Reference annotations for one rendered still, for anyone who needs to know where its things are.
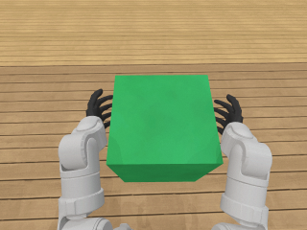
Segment robot left forearm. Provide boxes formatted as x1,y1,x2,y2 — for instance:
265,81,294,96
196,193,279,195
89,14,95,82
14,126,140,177
57,116,107,230

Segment robot left hand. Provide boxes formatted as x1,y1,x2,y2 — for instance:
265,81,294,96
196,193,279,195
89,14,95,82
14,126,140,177
85,88,113,128

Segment robot right hand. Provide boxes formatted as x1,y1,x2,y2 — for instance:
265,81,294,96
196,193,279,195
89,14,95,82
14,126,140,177
213,94,244,135

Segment robot left upper arm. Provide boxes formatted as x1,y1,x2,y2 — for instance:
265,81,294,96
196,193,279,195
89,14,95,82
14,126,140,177
61,217,113,230

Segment robot right forearm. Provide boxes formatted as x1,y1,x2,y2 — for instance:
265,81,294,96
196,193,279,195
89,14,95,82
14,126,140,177
220,122,272,230

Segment carton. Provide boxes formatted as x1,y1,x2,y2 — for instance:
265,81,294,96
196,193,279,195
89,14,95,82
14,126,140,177
106,75,224,182

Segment left robot shin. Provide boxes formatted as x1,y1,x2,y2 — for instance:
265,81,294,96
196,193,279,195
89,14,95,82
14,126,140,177
119,223,130,227

